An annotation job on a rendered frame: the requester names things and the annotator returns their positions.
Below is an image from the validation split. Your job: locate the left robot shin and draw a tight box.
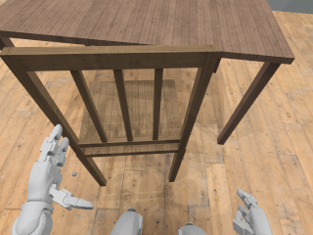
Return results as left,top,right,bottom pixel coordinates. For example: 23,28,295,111
127,208,137,212

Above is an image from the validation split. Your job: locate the left robot forearm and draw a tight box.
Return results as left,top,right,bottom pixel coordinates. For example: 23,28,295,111
11,200,54,235

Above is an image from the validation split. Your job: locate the chair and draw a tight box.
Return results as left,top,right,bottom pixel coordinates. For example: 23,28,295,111
0,44,220,187

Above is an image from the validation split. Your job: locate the table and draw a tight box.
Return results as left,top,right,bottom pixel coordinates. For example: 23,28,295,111
0,0,295,145

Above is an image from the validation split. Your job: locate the robot right hand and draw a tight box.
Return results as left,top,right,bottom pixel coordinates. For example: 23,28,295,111
233,188,273,235

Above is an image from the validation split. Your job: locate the left robot thigh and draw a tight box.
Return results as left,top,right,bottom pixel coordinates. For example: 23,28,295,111
110,211,143,235

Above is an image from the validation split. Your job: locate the robot left hand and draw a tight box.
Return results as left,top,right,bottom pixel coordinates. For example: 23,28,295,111
26,124,94,211

